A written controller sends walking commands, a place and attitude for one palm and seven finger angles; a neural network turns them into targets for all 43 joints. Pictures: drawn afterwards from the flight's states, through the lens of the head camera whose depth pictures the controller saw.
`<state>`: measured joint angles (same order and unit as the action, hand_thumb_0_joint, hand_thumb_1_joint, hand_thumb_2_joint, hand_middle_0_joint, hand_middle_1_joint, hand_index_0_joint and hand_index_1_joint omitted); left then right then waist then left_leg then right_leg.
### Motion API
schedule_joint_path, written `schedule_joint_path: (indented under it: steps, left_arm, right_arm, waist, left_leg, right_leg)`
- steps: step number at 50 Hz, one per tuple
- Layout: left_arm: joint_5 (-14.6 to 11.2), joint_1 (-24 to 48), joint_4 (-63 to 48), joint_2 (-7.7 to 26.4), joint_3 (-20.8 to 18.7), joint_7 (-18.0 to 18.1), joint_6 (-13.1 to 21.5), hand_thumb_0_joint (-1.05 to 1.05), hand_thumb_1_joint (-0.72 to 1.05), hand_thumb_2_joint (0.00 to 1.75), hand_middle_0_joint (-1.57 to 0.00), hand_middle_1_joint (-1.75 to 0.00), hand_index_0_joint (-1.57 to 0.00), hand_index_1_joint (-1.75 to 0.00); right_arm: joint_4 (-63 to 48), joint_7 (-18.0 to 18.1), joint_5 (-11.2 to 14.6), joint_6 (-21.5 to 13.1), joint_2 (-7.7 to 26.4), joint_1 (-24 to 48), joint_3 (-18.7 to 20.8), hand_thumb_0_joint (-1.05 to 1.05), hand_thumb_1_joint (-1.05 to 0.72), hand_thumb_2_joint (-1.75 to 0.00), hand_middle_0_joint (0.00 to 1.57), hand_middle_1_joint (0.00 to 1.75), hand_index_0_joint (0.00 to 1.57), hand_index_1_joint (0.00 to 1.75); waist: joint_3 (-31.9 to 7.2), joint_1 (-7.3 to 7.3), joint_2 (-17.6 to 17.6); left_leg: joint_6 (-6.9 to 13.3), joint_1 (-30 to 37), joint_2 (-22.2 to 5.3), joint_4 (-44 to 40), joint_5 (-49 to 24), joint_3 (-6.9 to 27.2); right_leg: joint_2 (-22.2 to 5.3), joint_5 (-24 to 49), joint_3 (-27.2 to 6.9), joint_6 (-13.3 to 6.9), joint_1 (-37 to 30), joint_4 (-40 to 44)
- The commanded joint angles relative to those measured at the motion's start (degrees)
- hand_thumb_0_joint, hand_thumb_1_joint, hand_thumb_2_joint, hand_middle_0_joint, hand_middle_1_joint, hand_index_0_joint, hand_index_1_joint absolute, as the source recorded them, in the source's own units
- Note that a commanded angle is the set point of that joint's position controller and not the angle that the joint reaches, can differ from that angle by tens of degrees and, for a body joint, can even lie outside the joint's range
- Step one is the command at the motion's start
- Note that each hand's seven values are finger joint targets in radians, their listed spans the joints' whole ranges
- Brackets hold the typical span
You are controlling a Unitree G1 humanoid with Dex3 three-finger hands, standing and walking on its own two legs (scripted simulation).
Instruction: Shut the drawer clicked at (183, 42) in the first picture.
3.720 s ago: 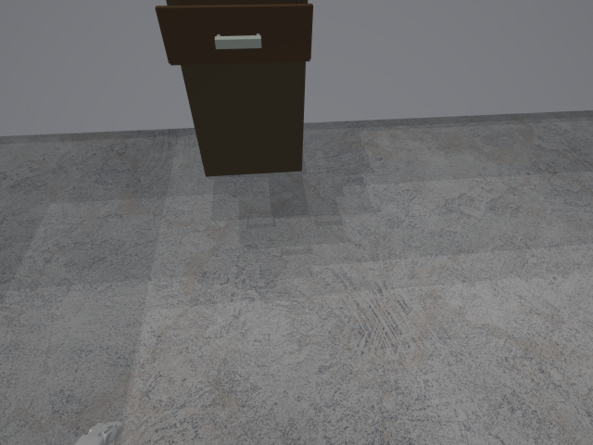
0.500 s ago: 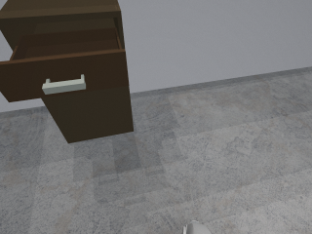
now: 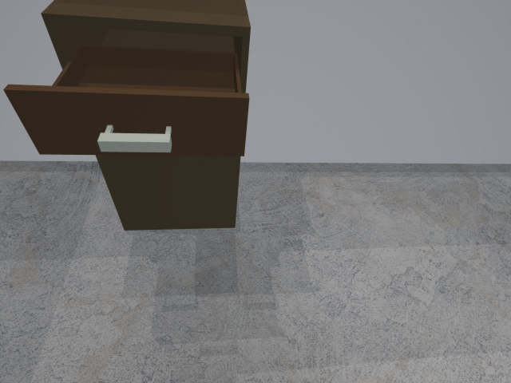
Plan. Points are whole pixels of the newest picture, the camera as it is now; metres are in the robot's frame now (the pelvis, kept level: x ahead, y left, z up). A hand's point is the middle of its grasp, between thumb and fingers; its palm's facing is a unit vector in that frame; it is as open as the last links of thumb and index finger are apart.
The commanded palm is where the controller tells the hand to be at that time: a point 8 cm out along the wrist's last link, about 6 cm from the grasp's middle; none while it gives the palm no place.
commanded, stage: take the last steps up to it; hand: left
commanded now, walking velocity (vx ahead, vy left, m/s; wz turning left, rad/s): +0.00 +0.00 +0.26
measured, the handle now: (137, 136) +0.56 +0.28 +0.05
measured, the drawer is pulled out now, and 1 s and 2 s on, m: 0.30 0.30 0.30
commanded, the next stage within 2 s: come to a stop and stand still in 1.12 s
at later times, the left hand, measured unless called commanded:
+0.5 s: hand out of the picture +0.04 +0.15 -0.15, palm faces +0.16 -0.96 -0.22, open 7.4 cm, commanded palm none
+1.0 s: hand out of the picture +0.07 +0.18 -0.17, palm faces +0.21 -0.97 -0.15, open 7.4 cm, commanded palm none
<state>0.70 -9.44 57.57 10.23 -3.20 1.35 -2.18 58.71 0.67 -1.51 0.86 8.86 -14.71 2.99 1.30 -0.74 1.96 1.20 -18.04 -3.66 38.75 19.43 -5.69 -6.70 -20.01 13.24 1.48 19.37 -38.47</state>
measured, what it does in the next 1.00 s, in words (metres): walks ahead: right foot, then left foot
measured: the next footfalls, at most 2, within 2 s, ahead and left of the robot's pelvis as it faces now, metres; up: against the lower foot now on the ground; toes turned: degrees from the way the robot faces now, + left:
right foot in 0.42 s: +0.08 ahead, -0.13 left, +0.00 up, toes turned -2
left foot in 0.92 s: +0.25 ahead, +0.15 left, +0.00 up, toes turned +14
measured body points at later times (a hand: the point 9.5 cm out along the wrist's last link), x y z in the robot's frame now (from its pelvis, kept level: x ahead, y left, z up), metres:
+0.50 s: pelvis +0.04 -0.03 +0.01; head +0.03 -0.06 +0.46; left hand +0.03 +0.20 -0.13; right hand +0.05 -0.26 -0.16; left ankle +0.02 +0.09 -0.69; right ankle +0.04 -0.13 -0.72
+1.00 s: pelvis +0.18 +0.04 +0.00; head +0.21 +0.06 +0.45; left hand +0.06 +0.23 -0.15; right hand +0.30 -0.16 -0.14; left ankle +0.21 +0.14 -0.72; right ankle +0.07 -0.10 -0.66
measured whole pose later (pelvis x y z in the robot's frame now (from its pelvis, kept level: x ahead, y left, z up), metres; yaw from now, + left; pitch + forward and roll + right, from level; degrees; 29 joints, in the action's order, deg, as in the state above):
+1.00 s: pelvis +0.18 +0.04 +0.00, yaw +5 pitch -1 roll +0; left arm 1.0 -24.6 67.1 7.3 -2.5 1.1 1.1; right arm 57.9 0.2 -1.2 -3.6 7.3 -7.8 2.2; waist 4.7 2.9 1.9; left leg 2.4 -18.3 -2.6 34.3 15.1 -9.3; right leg -5.2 -28.2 3.3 -0.2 15.2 -60.0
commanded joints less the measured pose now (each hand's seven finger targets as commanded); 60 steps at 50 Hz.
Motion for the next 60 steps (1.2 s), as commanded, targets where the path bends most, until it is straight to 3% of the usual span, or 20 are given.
schedule_joint_path:
  steps: [1, 6, 14, 19, 20, 21, 22, 24, 26, 29, 35, 41, 43, 44, 45, 46, 47, 49, 53, 60]
  left_arm:
    - [0.6, 0.7, -4.1, 3.5, -1.2, -0.4, 0.3, 0.0, 0.9, 0.9, -0.2, -0.3, -0.2, -0.3]
    - [0.1, -3.8, -0.9, 3.6, -0.6, -0.3, 0.8, 0.0, 0.9, 0.9, -0.2, -0.3, -0.2, -0.3]
    - [0.9, -1.5, -1.1, 3.1, 0.5, -1.4, 2.0, 0.0, 0.9, 0.9, -0.2, -0.3, -0.2, -0.3]
    - [0.8, -12.3, 2.8, 3.3, 0.2, -1.5, 3.4, 0.0, 0.9, 0.9, -0.2, -0.3, -0.2, -0.3]
    - [1.3, -15.9, 3.8, 6.0, -0.4, -1.0, 4.0, 0.0, 0.9, 0.9, -0.2, -0.3, -0.2, -0.3]
    - [1.5, -19.6, 4.2, 10.6, -1.5, -0.4, 4.1, 0.0, 0.9, 0.9, -0.2, -0.3, -0.2, -0.3]
    - [0.8, -21.3, 4.1, 11.4, -1.5, 0.0, 4.0, 0.0, 0.9, 0.9, -0.2, -0.3, -0.2, -0.3]
    - [0.6, -16.1, 3.4, 8.3, -1.3, 0.4, 4.8, 0.0, 0.9, 0.9, -0.2, -0.3, -0.2, -0.3]
    - [0.6, -14.0, 2.8, 4.5, 0.0, 0.2, 5.5, 0.0, 0.9, 0.9, -0.2, -0.3, -0.2, -0.3]
    - [0.3, -16.7, 3.6, 3.5, 0.4, 0.0, 6.5, 0.0, 0.9, 0.9, -0.2, -0.3, -0.2, -0.3]
    - [0.7, -20.8, 5.9, 3.7, 0.2, 0.2, 7.3, 0.0, 0.9, 0.9, -0.2, -0.3, -0.2, -0.3]
    - [1.1, -21.7, 7.5, 4.7, -0.2, 0.5, 6.4, 0.0, 0.9, 0.9, -0.2, -0.3, -0.2, -0.3]
    - [0.7, -19.7, 7.4, 5.0, -0.4, 0.5, 6.1, 0.0, 0.9, 0.9, -0.2, -0.3, -0.2, -0.3]
    - [0.5, -19.8, 7.2, 3.8, -0.2, 0.4, 5.9, 0.0, 0.9, 0.9, -0.2, -0.3, -0.2, -0.3]
    - [-0.2, -22.1, 6.4, 1.3, 0.1, 0.1, 5.7, 0.0, 0.9, 0.9, -0.2, -0.3, -0.2, -0.3]
    - [-0.3, -20.8, 4.9, 0.0, 0.5, 0.0, 5.7, 0.0, 0.9, 0.9, -0.2, -0.3, -0.2, -0.3]
    - [0.1, -17.7, 4.1, 1.2, 0.0, 0.4, 5.5, 0.0, 0.9, 0.9, -0.2, -0.3, -0.2, -0.3]
    - [0.2, -13.1, 4.0, 0.2, 0.1, -0.2, 5.1, 0.0, 0.9, 0.9, -0.2, -0.3, -0.2, -0.3]
    - [0.7, -14.7, 4.4, -1.5, -0.2, -0.7, 3.2, 0.0, 0.9, 0.9, -0.2, -0.3, -0.2, -0.3]
    - [0.9, -5.7, -0.5, 0.5, 0.0, -1.3, 2.2, 0.0, 0.9, 0.9, -0.2, -0.3, -0.2, -0.3]
  right_arm:
    - [-2.7, 1.3, -0.4, -1.2, 9.7, -1.6, 1.2, 0.0, -0.9, -0.9, 0.2, 0.3, 0.2, 0.3]
    - [-2.4, 1.9, 0.4, -2.0, 8.8, -1.9, 0.5, 0.0, -0.9, -0.9, 0.2, 0.3, 0.2, 0.3]
    - [0.1, 1.0, -0.1, -1.9, 9.7, -5.7, 1.4, 0.0, -0.9, -0.9, 0.2, 0.3, 0.2, 0.3]
    - [0.4, 0.4, 0.6, -1.8, 8.8, -1.3, 1.1, 0.0, -0.9, -0.9, 0.2, 0.3, 0.2, 0.3]
    - [-0.2, 0.2, 1.0, -2.0, 5.9, -0.8, 0.7, 0.0, -0.9, -0.9, 0.2, 0.3, 0.2, 0.3]
    - [-2.5, -0.2, 1.1, -2.1, 3.2, 1.2, 0.1, 0.0, -0.9, -0.9, 0.2, 0.3, 0.2, 0.3]
    - [-4.1, -0.8, 0.1, -1.8, 6.4, 5.3, 0.7, 0.0, -0.9, -0.9, 0.2, 0.3, 0.2, 0.3]
    - [-2.3, -1.3, -0.1, -1.3, 6.1, 3.1, 1.6, 0.0, -0.9, -0.9, 0.2, 0.3, 0.2, 0.3]
    - [-0.3, -1.8, -0.2, -1.2, 4.8, 0.3, 1.5, 0.0, -0.9, -0.9, 0.2, 0.3, 0.2, 0.3]
    - [0.7, -2.1, 0.1, -1.2, 2.9, -0.8, 1.4, 0.0, -0.9, -0.9, 0.2, 0.3, 0.2, 0.3]
    - [-2.4, -2.3, 0.3, -1.6, 2.5, 6.0, 1.0, 0.0, -0.9, -0.9, 0.2, 0.3, 0.2, 0.3]
    - [-3.8, -2.5, 0.5, -2.9, 1.5, 9.6, 0.1, 0.0, -0.9, -0.9, 0.2, 0.3, 0.2, 0.3]
    - [-1.3, -1.6, 0.2, -3.6, 3.1, 1.1, 0.5, 0.0, -0.9, -0.9, 0.2, 0.3, 0.2, 0.3]
    - [1.1, -1.1, 0.0, -4.0, 6.1, -6.6, 1.2, 0.0, -0.9, -0.9, 0.2, 0.3, 0.2, 0.3]
    - [2.3, -0.2, -0.5, -4.5, 12.4, -12.9, 2.5, 0.0, -0.9, -0.9, 0.2, 0.3, 0.2, 0.3]
    - [3.0, 0.3, 0.3, -4.0, 15.4, -16.8, 2.9, 0.0, -0.9, -0.9, 0.2, 0.3, 0.2, 0.3]
    - [2.7, 0.6, 0.5, -3.5, 14.1, -14.5, 2.6, 0.0, -0.9, -0.9, 0.2, 0.3, 0.2, 0.3]
    - [1.5, 1.0, 0.5, -4.4, 8.8, -7.0, 1.2, 0.0, -0.9, -0.9, 0.2, 0.3, 0.2, 0.3]
    - [0.8, 1.0, 0.4, -5.4, 4.0, -3.2, 0.2, 0.0, -0.9, -0.9, 0.2, 0.3, 0.2, 0.3]
    - [0.6, 0.6, -0.1, -4.4, 6.6, -3.0, 0.6, 0.0, -0.9, -0.9, 0.2, 0.3, 0.2, 0.3]
  waist:
    - [3.4, 0.15, -15.6]
    - [-4.6, 0.49, -8.0]
    - [1.1, -2.51, -9.5]
    - [1.8, 3.09, -5.0]
    - [2.5, 4.74, 3.2]
    - [5.1, 6.5, 16.9]
    - [8.3, 7.36, 11.0]
    - [10.8, 3.65, 10.8]
    - [11.2, 1.31, 5.4]
    - [8.0, 1.05, 3.4]
    - [7.6, 2.74, 4.0]
    - [6.2, 3.82, 7.0]
    - [1.6, -0.31, 5.7]
    - [-3.2, -3.18, 0.8]
    - [-10.5, -4.71, -11.7]
    - [-13.7, -5.27, -18.6]
    - [-9.7, -4.61, -12.0]
    - [-1.4, -2.19, -7.8]
    - [1.5, 1.84, -8.0]
    - [4.9, 1.05, -8.9]
  left_leg:
    - [8.2, 0.9, -14.6, -26.6, -13.0, 21.6]
    - [7.6, 16.3, -10.8, -20.8, -35.1, 12.2]
    - [10.2, 14.2, -11.3, -26.6, 0.3, 18.4]
    - [5.6, -1.3, -5.5, -19.4, 11.5, 13.9]
    - [3.1, -10.2, -0.9, -9.1, 12.3, 9.0]
    - [0.6, -20.3, 4.9, 4.6, 12.3, 1.1]
    - [0.7, -21.7, 2.5, 13.6, 11.7, 4.7]
    - [0.6, -21.1, -0.2, 20.0, 4.2, 6.0]
    - [-0.3, -18.7, -1.5, 21.9, -3.1, 5.7]
    - [-1.7, -17.7, -1.2, 21.5, -9.1, 3.6]
    - [-2.4, -20.5, -2.8, 12.5, -9.6, 2.1]
    - [-0.3, -9.5, -0.1, -1.4, -5.4, -1.3]
    - [0.7, 3.9, 2.6, -9.3, -8.8, -3.3]
    - [1.2, 15.8, 0.8, -11.9, -12.3, -1.4]
    - [5.3, 29.1, -13.0, -12.8, -19.1, 15.0]
    - [9.9, 33.1, -21.9, -18.9, -27.1, 27.2]
    - [11.7, 28.7, -22.8, -20.1, -26.0, 24.3]
    - [10.3, 16.2, -19.4, -22.5, -24.6, 18.0]
    - [7.7, 6.8, -13.5, -25.3, -30.1, 5.4]
    - [9.3, 5.9, -12.8, -27.4, -17.1, 5.5]
  right_leg:
    - [0.8, -7.0, -10.6, 0.7, 9.0, -18.6]
    - [1.6, -1.9, -11.8, 2.1, 9.8, -18.8]
    - [2.7, -6.8, -9.3, 0.5, 6.9, -4.1]
    - [4.3, 3.0, -8.2, -0.6, -14.3, 15.0]
    - [-2.1, -5.0, -16.7, -2.1, -21.0, 20.5]
    - [-14.6, -18.0, -35.1, -7.5, -22.6, 30.6]
    - [-19.1, -26.2, -41.3, -10.9, -15.3, 35.6]
    - [-16.2, -24.1, -36.7, -10.0, -9.9, 36.1]
    - [-11.9, -11.0, -25.8, -7.9, -7.7, 33.5]
    - [-8.2, 4.0, -17.0, -6.6, -11.1, 31.8]
    - [-9.8, 16.1, -14.9, -8.9, -16.8, 29.9]
    - [-10.0, 27.8, -12.7, -8.3, -17.2, 23.3]
    - [-7.1, 34.8, -9.3, -6.4, -15.1, 12.7]
    - [-4.9, 30.8, -7.8, -4.9, -10.8, 2.2]
    - [1.4, 9.5, -4.3, -2.1, 1.5, -11.9]
    - [5.4, -13.8, -7.1, -1.5, 10.0, -26.0]
    - [2.9, -13.5, -10.9, -2.9, 12.4, -31.6]
    - [0.0, -6.2, -11.7, -2.1, 13.8, -34.1]
    - [-1.0, 1.1, -11.4, -0.6, 8.2, -26.2]
    - [-0.1, 4.0, -9.0, -0.2, 6.1, -6.3]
